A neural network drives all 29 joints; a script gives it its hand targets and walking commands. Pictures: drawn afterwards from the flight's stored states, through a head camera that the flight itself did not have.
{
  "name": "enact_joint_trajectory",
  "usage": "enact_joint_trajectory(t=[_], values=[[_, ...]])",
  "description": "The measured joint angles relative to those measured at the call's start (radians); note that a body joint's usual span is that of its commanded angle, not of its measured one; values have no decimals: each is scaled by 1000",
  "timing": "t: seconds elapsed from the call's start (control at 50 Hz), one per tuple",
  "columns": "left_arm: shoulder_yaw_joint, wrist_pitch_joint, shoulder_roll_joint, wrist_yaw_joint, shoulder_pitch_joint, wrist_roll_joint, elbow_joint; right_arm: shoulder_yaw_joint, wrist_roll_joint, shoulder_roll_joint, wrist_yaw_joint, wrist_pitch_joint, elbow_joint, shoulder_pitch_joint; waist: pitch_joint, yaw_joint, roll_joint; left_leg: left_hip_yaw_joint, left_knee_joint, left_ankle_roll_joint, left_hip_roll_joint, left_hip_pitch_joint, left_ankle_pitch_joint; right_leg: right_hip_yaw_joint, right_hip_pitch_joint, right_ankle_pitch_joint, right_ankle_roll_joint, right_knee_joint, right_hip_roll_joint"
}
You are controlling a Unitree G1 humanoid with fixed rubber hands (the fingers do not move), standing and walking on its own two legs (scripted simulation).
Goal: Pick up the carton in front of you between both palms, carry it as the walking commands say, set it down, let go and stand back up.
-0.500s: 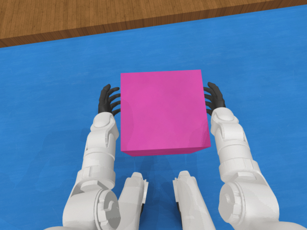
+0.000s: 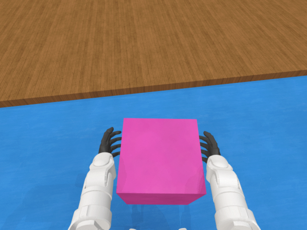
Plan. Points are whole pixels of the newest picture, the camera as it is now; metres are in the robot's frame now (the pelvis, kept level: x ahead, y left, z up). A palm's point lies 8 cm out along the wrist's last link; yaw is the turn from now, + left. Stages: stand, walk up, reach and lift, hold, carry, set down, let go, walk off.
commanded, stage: reach and lift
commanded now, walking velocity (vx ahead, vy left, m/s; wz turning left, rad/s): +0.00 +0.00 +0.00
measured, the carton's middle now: (158, 165) +0.32 +0.00 -0.10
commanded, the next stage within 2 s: hold in 1.24 s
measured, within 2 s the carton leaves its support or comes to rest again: neither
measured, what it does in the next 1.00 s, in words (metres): stands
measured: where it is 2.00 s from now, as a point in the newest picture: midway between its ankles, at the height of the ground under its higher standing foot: outside the picture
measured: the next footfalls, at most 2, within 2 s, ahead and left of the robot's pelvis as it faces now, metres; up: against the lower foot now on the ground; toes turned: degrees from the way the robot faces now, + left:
none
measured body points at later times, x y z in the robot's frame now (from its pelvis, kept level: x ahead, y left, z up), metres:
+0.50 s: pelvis -0.01 +0.00 +0.03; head -0.04 +0.00 +0.48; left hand +0.30 +0.15 +0.05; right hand +0.29 -0.15 +0.04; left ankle +0.01 +0.13 -0.71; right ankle +0.02 -0.13 -0.71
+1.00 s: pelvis +0.00 +0.00 +0.04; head -0.03 +0.00 +0.48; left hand +0.31 +0.15 +0.06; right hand +0.31 -0.15 +0.05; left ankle +0.01 +0.13 -0.71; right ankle +0.02 -0.13 -0.71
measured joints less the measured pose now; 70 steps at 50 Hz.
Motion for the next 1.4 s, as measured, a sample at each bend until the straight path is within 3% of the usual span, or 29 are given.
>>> enact_joint_trajectory(t=[0.22, 0.36, 0.68, 1.4], values=[[-53, 168, 17, -35, 65, 29, -104, 34, -31, 45, -11, 169, -153, 102, 54, -7, -7, -8, -250, 9, 18, 358, 87, 4, 362, 86, -4, -255, -18], [-14, 244, 2, -56, 6, 102, -76, -4, -97, 54, 16, 250, -135, 48, 102, -9, -9, -6, -283, 11, 19, 444, 108, 4, 450, 108, -3, -291, -22], [27, 258, -15, -67, -48, 133, -100, -41, -128, 63, 36, 261, -146, -16, 160, -7, -9, 2, -291, 8, 22, 454, 124, 2, 456, 123, -3, -292, -23], [-93, 391, 13, -59, 51, 82, -269, 72, -76, 46, 16, 385, -320, 88, 144, -4, -12, 3, -402, 11, 33, 582, 150, -6, 586, 146, -8, -402, -31]])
